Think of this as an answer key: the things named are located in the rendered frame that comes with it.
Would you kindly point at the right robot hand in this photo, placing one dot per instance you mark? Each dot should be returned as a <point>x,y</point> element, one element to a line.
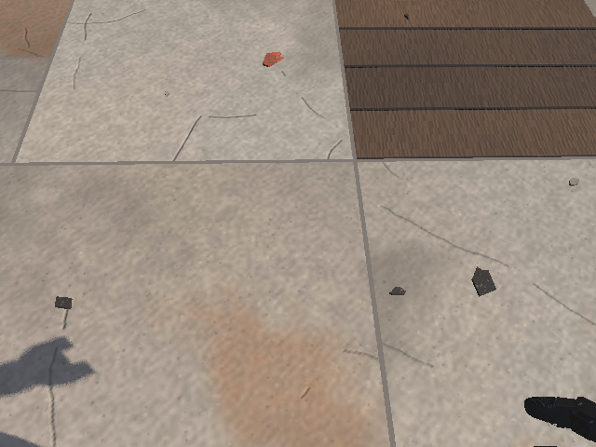
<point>579,414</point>

